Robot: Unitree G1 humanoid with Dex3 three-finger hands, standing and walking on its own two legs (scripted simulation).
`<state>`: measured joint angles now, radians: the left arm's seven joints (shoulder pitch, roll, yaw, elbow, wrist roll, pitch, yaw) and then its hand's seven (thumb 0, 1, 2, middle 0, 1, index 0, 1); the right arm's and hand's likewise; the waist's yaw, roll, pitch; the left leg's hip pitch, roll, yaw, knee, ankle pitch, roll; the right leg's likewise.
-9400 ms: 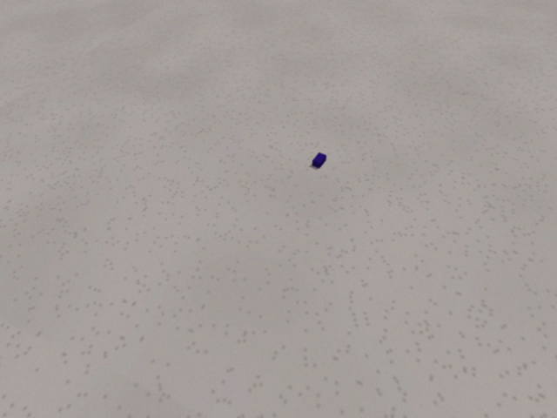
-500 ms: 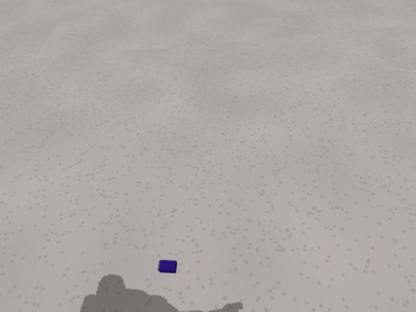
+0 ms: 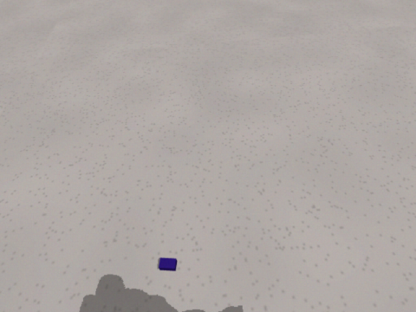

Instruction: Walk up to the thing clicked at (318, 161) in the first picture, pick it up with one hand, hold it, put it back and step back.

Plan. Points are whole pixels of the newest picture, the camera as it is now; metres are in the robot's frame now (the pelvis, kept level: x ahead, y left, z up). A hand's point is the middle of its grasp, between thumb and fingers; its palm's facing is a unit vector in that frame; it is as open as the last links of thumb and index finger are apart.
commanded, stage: stand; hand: left
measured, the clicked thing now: (168, 264) +0.44 +0.24 -0.77
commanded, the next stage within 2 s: walk up in 0.52 s
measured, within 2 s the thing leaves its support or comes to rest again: neither
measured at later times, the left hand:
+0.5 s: hand out of the picture +0.07 +0.25 -0.16, palm faces -0.02 -0.94 -0.34, open 7.4 cm
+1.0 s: hand out of the picture +0.05 +0.30 -0.19, palm faces -0.03 -0.92 -0.38, open 7.4 cm
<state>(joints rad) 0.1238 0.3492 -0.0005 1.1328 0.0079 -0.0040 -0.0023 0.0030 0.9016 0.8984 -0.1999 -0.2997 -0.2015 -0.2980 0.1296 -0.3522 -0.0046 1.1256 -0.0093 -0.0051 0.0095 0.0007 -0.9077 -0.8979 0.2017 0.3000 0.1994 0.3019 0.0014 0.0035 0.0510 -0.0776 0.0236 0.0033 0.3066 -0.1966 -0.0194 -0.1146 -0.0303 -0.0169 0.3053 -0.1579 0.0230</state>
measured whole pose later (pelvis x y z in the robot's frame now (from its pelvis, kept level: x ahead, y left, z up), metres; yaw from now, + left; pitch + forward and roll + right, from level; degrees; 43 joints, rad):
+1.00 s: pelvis -0.10 +0.03 -0.04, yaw +2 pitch +0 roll +0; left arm 0.02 0.40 0.05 0.88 0.03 0.07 0.01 0.00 0.90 0.90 -0.20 -0.30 -0.20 -0.30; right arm 0.16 -0.41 -0.07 0.93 -0.01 0.05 0.02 0.00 -0.91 -0.90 0.20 0.30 0.20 0.30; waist -0.02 -0.03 0.17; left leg -0.26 -0.01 -0.04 0.73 -0.48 0.01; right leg -0.50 -0.09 0.00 0.70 -0.21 0.03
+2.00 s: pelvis -0.31 -0.01 -0.02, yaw -4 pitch -2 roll +0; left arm 0.24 0.41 0.10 0.84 0.02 0.08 -0.02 0.00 0.90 0.90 -0.20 -0.30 -0.20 -0.30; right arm 0.18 -0.37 -0.05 0.82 -0.04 0.01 -0.02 0.00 -0.90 -0.90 0.21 0.30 0.20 0.30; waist 0.03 -0.05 0.14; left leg -0.34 0.07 0.00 0.59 -0.23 -0.01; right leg -0.34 0.05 0.14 1.01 -0.49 0.02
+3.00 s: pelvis -0.33 +0.00 -0.02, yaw +0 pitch -3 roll +1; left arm 0.15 0.37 0.05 0.98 0.00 -0.02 0.02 0.00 0.90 0.90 -0.20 -0.30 -0.20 -0.30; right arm 0.19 -0.37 -0.05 0.99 -0.02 0.01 0.02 0.00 -0.91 -0.90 0.20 0.30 0.20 0.30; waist 0.02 -0.01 0.11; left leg -0.23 -0.02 -0.04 0.59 -0.31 -0.01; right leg -0.27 -0.07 0.01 0.64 -0.33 0.01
